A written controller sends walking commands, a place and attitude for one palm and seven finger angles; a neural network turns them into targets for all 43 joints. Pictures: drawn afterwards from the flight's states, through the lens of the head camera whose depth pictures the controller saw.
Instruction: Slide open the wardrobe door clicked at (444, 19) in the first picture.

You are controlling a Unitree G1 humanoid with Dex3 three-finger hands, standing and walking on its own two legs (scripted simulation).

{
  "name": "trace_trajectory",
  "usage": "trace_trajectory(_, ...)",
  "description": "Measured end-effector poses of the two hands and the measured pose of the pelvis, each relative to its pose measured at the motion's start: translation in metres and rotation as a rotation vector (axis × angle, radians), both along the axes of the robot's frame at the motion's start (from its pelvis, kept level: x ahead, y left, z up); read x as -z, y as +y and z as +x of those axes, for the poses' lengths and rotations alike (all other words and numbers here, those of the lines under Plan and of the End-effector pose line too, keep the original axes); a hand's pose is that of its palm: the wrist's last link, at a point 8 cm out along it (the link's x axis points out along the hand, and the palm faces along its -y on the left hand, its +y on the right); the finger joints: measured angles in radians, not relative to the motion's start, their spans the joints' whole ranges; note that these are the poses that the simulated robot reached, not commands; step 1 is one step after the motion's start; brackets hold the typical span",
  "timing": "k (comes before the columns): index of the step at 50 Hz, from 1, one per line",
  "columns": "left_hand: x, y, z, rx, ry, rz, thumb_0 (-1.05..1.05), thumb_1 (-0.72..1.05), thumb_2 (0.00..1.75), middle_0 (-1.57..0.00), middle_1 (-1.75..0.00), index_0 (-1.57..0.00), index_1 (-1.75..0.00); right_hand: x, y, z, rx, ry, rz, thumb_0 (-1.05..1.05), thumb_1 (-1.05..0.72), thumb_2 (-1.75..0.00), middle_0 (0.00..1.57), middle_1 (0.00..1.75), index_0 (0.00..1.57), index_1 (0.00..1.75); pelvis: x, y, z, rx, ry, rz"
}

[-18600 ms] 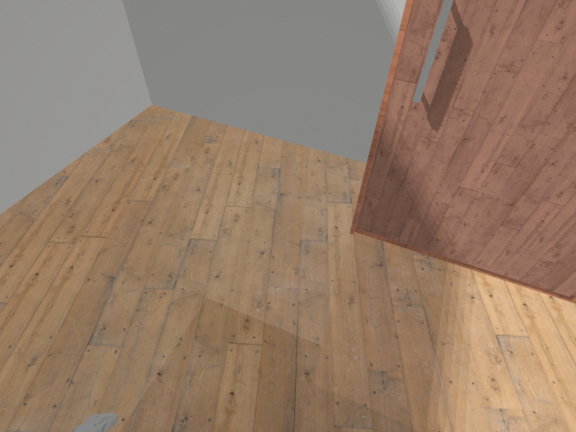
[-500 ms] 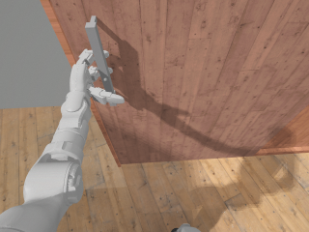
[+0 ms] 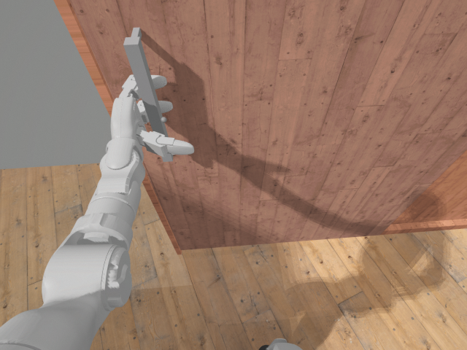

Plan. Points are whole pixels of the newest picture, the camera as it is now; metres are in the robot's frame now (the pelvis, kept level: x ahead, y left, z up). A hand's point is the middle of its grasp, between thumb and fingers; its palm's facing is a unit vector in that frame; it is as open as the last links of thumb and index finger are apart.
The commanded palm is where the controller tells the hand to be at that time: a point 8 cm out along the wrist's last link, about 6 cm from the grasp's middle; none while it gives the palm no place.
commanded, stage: slide the fingers in behind the handle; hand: left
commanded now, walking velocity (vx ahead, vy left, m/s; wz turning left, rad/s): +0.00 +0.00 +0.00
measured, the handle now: (154, 104) +0.53 +0.14 +0.11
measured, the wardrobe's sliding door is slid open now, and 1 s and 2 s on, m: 0.00 0.00 0.00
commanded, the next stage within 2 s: grip the handle and tug to test in 0.50 s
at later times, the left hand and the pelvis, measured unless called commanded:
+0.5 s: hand (163, 120) +0.47 +0.11 +0.12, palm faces +0.03 -1.00 -0.01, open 14.1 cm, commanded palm +0.44 +0.16 +0.12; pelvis +0.00 +0.01 +0.00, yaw +0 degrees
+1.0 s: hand (156, 121) +0.47 +0.12 +0.12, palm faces +0.02 -1.00 -0.01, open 10.3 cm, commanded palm +0.44 +0.17 +0.12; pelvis +0.00 +0.01 +0.00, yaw +0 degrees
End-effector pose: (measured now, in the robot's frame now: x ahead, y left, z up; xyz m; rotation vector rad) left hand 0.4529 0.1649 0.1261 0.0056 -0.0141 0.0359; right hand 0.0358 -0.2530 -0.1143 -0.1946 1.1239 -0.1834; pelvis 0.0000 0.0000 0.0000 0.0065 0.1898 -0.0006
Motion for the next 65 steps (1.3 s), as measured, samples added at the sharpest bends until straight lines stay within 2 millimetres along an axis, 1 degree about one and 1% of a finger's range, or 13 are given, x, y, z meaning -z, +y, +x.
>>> trace_trajectory(10, 0.001, 0.000, -0.001, 0.001, -0.011, 0.011, -0.01, -0.50, 0.30, -0.30, -1.20, -0.26, -1.20, -0.002, 0.001, 0.001, -0.006, -0.011, -0.006, 0.01, -0.91, -0.90, 0.20, 0.30, 0.21, 0.30, 0.001, 0.001, -0.003, 0.001, 0.002, 0.000)
trace_trajectory(26, 0.002, 0.001, -0.001, 0.006, -0.014, 0.007, -0.01, -0.50, 0.30, -0.30, -1.20, -0.27, -1.20, -0.002, 0.007, 0.005, -0.008, -0.013, 0.000, 0.01, -0.91, -0.90, 0.20, 0.30, 0.21, 0.30, 0.000, 0.006, 0.001, 0.003, 0.002, -0.003)
trace_trajectory(32, 0.005, 0.005, -0.001, 0.004, -0.003, -0.002, -0.01, -0.50, 0.31, -0.30, -1.20, -0.29, -1.20, -0.004, 0.008, 0.007, -0.002, -0.018, -0.004, 0.01, -0.91, -0.90, 0.20, 0.30, 0.21, 0.30, -0.001, 0.006, 0.002, 0.007, -0.001, -0.004)
trace_trajectory(36, 0.008, 0.010, -0.001, 0.000, 0.006, 0.000, -0.01, -0.45, 0.32, -0.31, -1.21, -0.30, -1.20, -0.005, 0.007, 0.008, -0.002, -0.020, -0.011, 0.01, -0.91, -0.90, 0.20, 0.30, 0.21, 0.30, -0.001, 0.007, 0.001, 0.007, -0.002, -0.005)
trace_trajectory(40, 0.006, 0.015, -0.002, -0.004, -0.014, -0.001, -0.01, -0.35, 0.37, -0.32, -1.22, -0.31, -1.22, -0.006, 0.007, 0.008, -0.001, -0.020, -0.016, 0.01, -0.91, -0.90, 0.20, 0.30, 0.21, 0.30, -0.001, 0.008, 0.001, 0.007, -0.001, -0.006)
trace_trajectory(44, 0.003, 0.016, -0.004, 0.005, -0.020, 0.003, -0.01, -0.21, 0.43, -0.33, -1.24, -0.32, -1.23, -0.005, 0.008, 0.008, -0.003, -0.019, -0.015, 0.01, -0.91, -0.90, 0.20, 0.30, 0.21, 0.30, -0.001, 0.009, 0.002, 0.003, -0.001, -0.009)
trace_trajectory(62, 0.003, 0.007, 0.003, 0.002, -0.011, 0.006, 0.00, 0.60, 0.77, -0.40, -1.35, -0.37, -1.34, -0.002, 0.014, 0.008, -0.010, -0.005, 0.005, 0.01, -0.91, -0.90, 0.20, 0.30, 0.21, 0.30, 0.000, 0.011, 0.005, 0.001, 0.008, -0.008)
trace_trajectory(65, 0.004, 0.004, 0.004, 0.015, -0.009, 0.014, 0.00, 0.70, 0.82, -0.40, -1.37, -0.38, -1.36, -0.002, 0.014, 0.008, -0.010, 0.003, 0.005, 0.01, -0.91, -0.90, 0.20, 0.30, 0.21, 0.30, 0.000, 0.010, 0.006, -0.001, 0.009, -0.008)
